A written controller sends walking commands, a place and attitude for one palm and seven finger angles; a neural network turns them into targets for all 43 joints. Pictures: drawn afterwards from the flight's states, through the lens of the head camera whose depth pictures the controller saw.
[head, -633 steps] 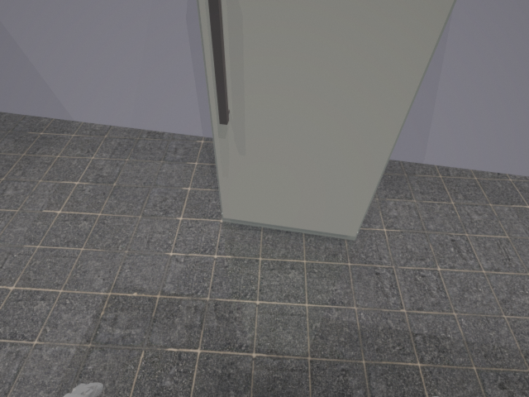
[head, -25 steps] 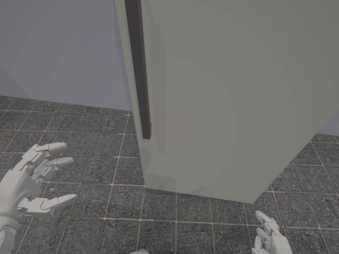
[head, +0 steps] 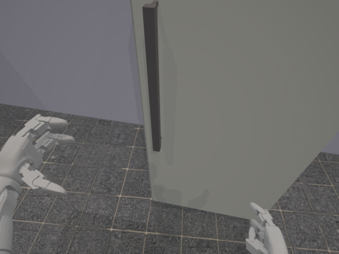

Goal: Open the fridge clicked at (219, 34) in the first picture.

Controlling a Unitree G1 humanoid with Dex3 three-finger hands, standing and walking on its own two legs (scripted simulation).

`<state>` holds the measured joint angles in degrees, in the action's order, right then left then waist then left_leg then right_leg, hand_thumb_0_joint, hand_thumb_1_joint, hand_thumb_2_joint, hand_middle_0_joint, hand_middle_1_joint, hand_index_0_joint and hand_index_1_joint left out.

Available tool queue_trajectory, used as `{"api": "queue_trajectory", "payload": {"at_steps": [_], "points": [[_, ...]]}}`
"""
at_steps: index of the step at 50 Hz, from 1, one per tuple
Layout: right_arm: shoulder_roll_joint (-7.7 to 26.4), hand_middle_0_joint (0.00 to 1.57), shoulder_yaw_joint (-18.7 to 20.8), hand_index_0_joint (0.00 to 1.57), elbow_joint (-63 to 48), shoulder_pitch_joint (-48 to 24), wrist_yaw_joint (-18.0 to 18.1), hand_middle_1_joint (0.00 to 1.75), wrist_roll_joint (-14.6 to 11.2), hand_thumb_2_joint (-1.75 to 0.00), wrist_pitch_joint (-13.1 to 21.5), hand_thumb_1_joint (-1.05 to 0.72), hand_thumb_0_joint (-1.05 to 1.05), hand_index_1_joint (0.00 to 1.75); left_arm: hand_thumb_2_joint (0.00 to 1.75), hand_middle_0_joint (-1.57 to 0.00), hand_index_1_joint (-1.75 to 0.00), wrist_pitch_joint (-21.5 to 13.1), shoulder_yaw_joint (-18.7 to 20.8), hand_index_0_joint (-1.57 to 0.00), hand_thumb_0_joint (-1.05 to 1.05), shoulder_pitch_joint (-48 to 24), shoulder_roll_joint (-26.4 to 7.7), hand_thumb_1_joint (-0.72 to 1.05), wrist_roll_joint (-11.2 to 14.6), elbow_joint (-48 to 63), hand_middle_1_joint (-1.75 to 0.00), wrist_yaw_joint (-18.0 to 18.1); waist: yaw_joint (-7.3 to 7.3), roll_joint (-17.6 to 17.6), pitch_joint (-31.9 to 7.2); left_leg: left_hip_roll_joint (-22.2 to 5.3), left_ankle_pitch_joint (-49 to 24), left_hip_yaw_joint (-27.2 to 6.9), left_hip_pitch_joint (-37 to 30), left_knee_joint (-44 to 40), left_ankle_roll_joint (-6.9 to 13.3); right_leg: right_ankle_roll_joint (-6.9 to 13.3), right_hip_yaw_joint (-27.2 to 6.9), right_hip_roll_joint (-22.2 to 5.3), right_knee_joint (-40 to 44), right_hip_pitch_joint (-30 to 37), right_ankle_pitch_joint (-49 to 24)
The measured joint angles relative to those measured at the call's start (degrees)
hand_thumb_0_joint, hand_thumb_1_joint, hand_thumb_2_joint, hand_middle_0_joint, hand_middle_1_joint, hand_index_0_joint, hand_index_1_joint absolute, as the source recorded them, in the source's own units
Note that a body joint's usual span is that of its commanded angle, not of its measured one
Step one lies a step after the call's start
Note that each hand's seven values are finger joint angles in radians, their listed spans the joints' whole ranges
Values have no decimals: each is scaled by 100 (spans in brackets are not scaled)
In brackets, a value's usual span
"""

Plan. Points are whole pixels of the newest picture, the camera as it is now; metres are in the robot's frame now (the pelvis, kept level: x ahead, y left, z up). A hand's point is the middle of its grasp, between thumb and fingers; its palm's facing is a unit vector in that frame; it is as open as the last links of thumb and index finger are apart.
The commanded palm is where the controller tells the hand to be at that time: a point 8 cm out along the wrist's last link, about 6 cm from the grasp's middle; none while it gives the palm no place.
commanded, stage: raise the hand to about handle height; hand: left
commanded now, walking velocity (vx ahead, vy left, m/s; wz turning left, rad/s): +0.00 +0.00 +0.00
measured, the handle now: (156, 93) +0.51 +0.10 +0.12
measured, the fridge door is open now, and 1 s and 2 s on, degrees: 0 0 0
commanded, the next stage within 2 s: move the hooked fingers beside the handle in 0.72 s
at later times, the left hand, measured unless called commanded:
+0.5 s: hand (59, 139) +0.28 +0.26 +0.17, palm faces -0.01 -1.00 -0.09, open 14.0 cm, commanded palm +0.25 +0.30 +0.18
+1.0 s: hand (67, 133) +0.29 +0.25 +0.17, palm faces -0.01 -1.00 -0.08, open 14.0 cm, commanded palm +0.27 +0.29 +0.18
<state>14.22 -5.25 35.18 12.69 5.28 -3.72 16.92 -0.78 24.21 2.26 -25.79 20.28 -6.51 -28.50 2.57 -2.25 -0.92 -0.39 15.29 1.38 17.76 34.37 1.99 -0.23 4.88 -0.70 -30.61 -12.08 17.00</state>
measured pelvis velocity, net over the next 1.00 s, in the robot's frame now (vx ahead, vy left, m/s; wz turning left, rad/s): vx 0.01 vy -0.02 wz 0.00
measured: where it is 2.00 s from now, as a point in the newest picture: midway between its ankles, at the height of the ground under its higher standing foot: outside the picture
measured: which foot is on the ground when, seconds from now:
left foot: down 0.00-1.00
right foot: down 0.00-1.00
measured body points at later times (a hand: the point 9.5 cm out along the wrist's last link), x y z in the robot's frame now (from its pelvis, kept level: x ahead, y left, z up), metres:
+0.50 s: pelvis +0.00 -0.01 +0.01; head -0.01 -0.03 +0.46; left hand +0.27 +0.31 +0.17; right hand +0.18 -0.25 -0.06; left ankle +0.04 +0.09 -0.73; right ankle -0.01 -0.12 -0.73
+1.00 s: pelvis +0.01 -0.02 +0.01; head -0.01 -0.04 +0.46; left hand +0.29 +0.30 +0.17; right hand +0.19 -0.25 -0.06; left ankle +0.04 +0.09 -0.73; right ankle -0.01 -0.12 -0.73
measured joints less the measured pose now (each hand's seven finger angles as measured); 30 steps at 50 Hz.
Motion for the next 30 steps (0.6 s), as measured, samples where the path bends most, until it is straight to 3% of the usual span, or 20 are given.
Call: {"api": "queue_trajectory", "payload": {"at_steps": [13, 20, 30], "points": [[80, 20, -38, 21, 112, 68, 47, 30, -79, -89, -172, -90, 1, 30, 30, -30, -119, 481, 171, -30, -1, -830, -288, -50, -87, -371, -120, -112, -3, -49, 70, 10, -221, -11, -346, -435, -46, 47, 11, 10, 343, 303, -164], [157, 20, 20, 21, 68, 77, -14, 30, -128, -89, -235, -90, 1, 30, 30, -30, -120, 660, 194, -30, -1, -848, -338, -50, -63, -593, -120, -179, -64, -84, 15, -15, -244, 25, -349, -503, -77, 74, -28, 32, 341, 255, -162], [150, 20, 69, 21, 88, 79, 45, 30, -110, -90, -214, -90, 1, 30, 30, -30, -120, 518, 191, -30, -1, -707, -134, -50, -108, -390, -120, -42, -26, -49, 41, -57, -206, 13, -444, -520, -129, 122, -23, 77, 345, 342, -115]]}}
